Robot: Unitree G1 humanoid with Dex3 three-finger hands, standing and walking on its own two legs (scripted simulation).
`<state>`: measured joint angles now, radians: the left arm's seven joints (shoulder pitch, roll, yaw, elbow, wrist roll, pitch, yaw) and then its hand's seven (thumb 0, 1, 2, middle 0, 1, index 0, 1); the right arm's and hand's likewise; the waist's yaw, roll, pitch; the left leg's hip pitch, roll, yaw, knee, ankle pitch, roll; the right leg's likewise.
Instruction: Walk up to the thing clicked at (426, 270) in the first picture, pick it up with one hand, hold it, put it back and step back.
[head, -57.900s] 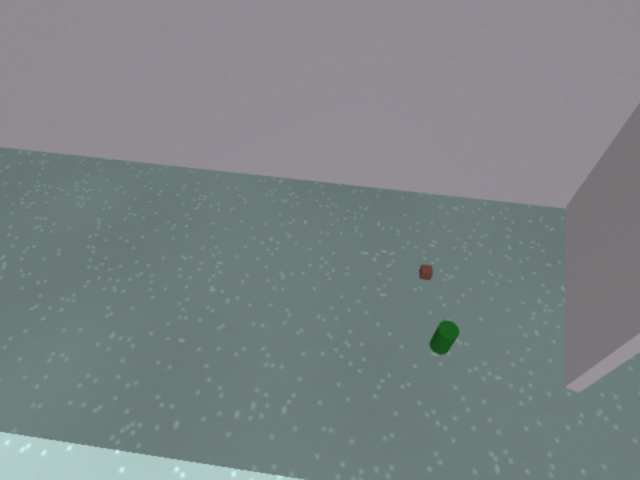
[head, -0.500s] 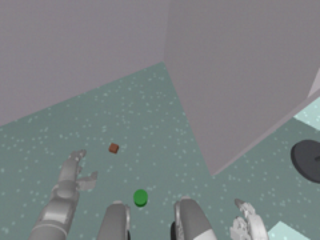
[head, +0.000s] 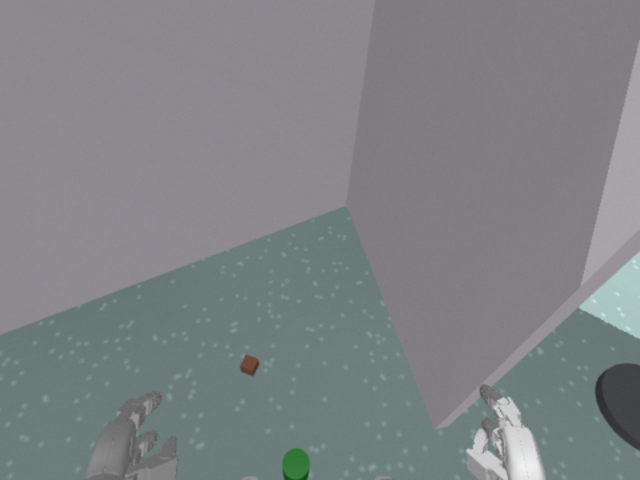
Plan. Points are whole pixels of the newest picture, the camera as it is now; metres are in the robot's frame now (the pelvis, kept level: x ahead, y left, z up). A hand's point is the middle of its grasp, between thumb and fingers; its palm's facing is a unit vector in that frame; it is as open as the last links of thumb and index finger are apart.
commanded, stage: go down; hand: left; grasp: from above
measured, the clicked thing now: (249, 365) +0.55 +0.17 -0.69
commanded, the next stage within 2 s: none
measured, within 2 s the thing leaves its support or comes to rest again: neither
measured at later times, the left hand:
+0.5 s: hand (165, 446) +0.20 +0.19 -0.10, palm faces -0.09 -0.91 -0.41, open 12.9 cm
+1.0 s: hand (175, 356) +0.36 +0.24 -0.20, palm faces -0.34 -0.54 -0.77, open 13.9 cm
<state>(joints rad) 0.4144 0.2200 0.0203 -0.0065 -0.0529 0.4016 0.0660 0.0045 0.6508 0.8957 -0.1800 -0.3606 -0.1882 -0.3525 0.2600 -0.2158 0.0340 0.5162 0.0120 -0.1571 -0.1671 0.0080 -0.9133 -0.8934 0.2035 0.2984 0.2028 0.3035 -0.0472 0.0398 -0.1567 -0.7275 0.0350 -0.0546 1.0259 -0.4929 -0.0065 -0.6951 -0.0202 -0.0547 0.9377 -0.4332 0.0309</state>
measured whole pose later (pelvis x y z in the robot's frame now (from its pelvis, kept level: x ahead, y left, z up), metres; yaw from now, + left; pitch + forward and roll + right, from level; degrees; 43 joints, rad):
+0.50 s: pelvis +0.00 -0.01 -0.01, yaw +0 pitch +13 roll -2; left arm 0.26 0.29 0.00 0.16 0.13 0.32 0.06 0.00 -0.20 1.14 -0.05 -0.75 -0.01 -0.81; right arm 0.24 -0.23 0.01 0.57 -0.03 -0.23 -0.15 0.01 -0.99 -0.91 0.20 0.30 0.20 0.30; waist -0.04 0.02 -0.12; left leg -0.79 0.03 -0.05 1.08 -0.51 -0.01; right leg -0.77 -0.02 -0.05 1.01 -0.47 0.02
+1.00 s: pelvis -0.02 +0.00 -0.08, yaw -3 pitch +27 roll -2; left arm -0.54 0.45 0.09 0.98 0.61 0.11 0.11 -0.01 -0.42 1.01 -0.19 -0.74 -0.12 -0.80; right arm 0.28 -0.26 -0.06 0.73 -0.02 -0.15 -0.01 0.01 -0.93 -0.90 0.20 0.30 0.20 0.30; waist -0.10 0.03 -0.15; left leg -1.27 0.04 -0.02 1.40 -0.60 0.00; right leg -1.28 -0.01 0.00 1.35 -0.54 0.03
